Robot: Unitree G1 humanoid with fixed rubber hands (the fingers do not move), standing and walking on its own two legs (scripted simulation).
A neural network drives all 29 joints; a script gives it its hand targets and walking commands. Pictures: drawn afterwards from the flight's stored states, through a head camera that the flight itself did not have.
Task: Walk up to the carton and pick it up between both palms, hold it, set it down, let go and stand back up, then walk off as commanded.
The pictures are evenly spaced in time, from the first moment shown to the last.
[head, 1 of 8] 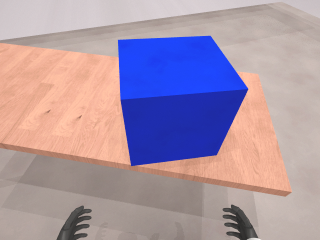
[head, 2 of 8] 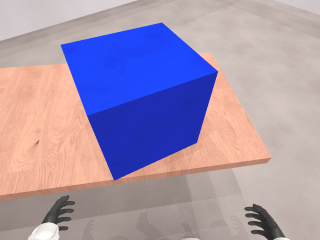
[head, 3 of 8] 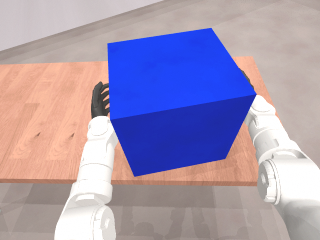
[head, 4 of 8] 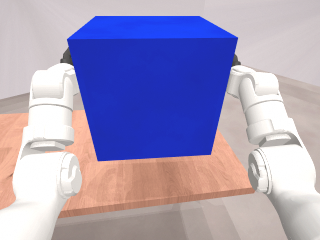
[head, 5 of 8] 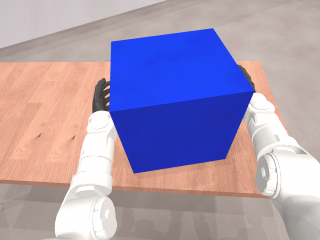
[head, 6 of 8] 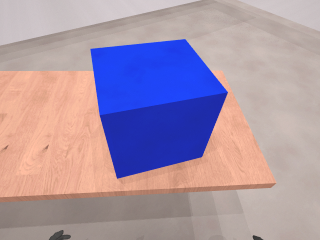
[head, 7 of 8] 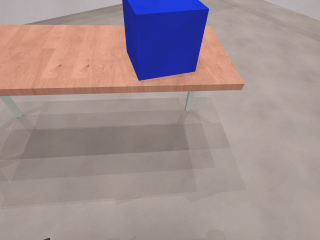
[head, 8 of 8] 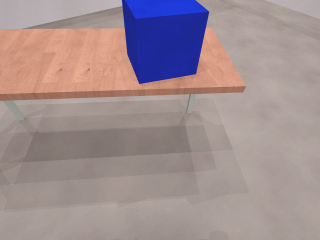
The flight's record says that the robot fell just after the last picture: no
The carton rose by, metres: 0.23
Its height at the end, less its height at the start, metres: +0.00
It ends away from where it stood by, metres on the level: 0.03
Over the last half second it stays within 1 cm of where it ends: yes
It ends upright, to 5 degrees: yes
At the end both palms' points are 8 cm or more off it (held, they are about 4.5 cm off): yes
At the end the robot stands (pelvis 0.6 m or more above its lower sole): yes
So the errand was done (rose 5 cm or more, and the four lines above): yes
